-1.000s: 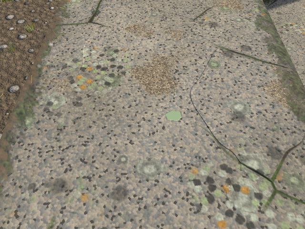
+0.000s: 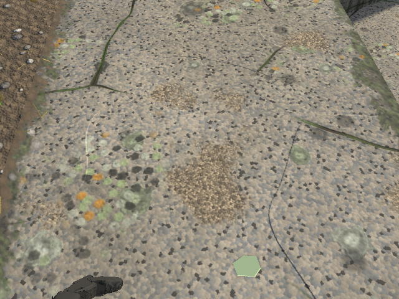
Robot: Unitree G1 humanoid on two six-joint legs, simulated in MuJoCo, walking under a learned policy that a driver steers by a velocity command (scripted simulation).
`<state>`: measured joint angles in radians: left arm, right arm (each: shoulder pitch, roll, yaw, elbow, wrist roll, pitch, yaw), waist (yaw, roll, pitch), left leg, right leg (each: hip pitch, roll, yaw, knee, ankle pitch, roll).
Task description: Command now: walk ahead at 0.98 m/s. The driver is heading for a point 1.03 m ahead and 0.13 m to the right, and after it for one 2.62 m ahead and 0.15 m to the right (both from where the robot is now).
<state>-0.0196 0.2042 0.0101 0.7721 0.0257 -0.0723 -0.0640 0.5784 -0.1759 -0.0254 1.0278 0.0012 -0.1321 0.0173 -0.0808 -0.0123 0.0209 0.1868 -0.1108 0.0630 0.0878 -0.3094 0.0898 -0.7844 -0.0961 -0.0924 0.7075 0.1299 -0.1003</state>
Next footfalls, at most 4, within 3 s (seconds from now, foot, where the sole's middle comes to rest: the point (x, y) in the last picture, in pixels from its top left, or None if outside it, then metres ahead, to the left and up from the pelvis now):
0.12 right None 0.33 -0.07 -0.77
0.58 left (167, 216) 0.78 0.09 -0.77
1.02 right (207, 134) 1.18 -0.10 -0.77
1.58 left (164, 114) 1.32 0.09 -0.77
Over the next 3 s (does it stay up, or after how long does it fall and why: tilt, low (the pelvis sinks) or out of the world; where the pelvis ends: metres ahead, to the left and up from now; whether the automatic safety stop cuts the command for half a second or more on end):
stays up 1.27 -0.03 0.01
